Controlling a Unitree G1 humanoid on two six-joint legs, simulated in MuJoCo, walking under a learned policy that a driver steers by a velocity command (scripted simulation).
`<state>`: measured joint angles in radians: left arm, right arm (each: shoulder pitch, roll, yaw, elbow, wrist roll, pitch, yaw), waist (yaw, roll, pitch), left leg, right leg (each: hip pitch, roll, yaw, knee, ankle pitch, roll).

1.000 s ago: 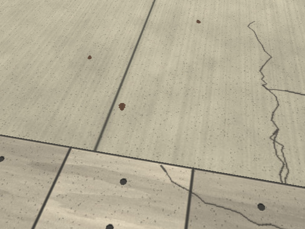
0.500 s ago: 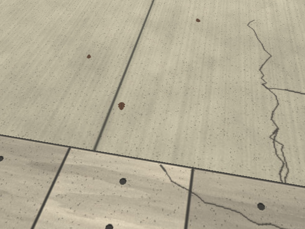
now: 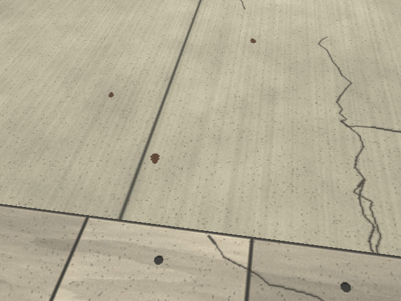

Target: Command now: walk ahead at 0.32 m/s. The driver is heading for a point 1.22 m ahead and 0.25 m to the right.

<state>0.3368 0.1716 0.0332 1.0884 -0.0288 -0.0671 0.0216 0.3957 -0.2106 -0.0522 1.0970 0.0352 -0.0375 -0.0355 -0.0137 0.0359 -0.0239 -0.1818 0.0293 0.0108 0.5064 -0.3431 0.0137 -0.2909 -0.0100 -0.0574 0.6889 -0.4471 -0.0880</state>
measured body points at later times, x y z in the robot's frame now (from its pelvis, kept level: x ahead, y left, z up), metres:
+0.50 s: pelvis +0.23 +0.01 -0.02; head +0.27 +0.01 +0.42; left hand +0.10 +0.24 -0.15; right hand +0.48 -0.20 -0.12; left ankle +0.38 +0.11 -0.74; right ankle +0.00 -0.11 -0.73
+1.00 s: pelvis +0.52 -0.01 -0.01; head +0.55 -0.03 +0.44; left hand +0.74 +0.19 -0.12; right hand +0.47 -0.27 -0.16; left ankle +0.38 +0.11 -0.74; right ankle +0.68 -0.15 -0.71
